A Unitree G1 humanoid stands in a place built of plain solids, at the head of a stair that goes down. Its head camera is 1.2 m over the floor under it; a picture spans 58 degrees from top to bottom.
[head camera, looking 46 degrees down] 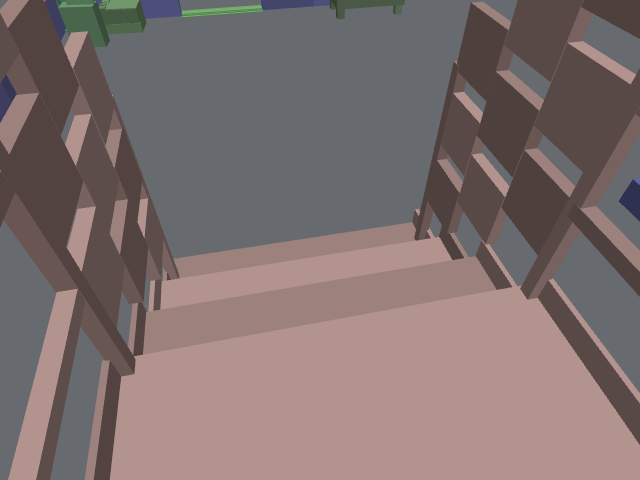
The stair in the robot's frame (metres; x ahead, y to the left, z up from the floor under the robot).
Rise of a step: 0.18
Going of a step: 0.30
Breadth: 1.40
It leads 12 degrees to the left of straight ahead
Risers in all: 4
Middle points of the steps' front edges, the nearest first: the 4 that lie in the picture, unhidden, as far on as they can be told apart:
0.80 -0.06 0.00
1.10 0.00 -0.18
1.39 0.06 -0.36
1.68 0.13 -0.54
